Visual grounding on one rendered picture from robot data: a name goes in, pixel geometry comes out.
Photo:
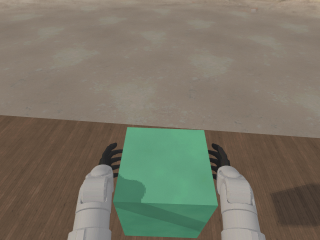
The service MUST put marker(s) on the robot right hand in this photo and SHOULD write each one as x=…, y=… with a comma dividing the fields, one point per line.
x=222, y=159

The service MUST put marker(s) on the carton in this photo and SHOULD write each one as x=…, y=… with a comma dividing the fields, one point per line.
x=165, y=185

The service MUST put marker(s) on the robot left forearm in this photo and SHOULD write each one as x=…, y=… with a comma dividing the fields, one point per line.
x=92, y=215

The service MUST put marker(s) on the robot left hand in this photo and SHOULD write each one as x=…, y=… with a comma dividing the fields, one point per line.
x=107, y=160

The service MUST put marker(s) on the robot right forearm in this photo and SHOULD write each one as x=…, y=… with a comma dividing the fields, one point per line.
x=238, y=207

